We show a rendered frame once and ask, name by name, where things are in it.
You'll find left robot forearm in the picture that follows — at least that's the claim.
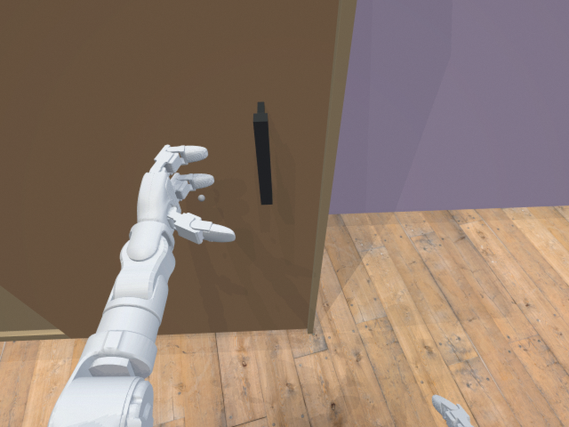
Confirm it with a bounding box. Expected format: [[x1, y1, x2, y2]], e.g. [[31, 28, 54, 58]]
[[47, 221, 175, 427]]

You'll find left robot hand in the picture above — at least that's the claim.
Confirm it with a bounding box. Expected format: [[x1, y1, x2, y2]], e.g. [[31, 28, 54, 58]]
[[137, 145, 236, 244]]

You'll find handle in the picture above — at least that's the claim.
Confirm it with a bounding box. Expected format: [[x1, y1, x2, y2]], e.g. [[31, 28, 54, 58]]
[[253, 101, 273, 205]]

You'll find right robot hand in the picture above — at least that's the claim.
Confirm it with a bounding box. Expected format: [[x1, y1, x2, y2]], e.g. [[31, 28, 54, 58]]
[[432, 395, 474, 427]]

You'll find robot left upper arm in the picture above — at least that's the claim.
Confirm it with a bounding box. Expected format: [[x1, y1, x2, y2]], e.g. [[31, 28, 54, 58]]
[[52, 376, 154, 427]]

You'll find wardrobe door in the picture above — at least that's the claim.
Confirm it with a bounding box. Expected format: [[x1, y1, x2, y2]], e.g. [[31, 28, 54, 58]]
[[0, 286, 58, 332], [0, 0, 339, 339]]

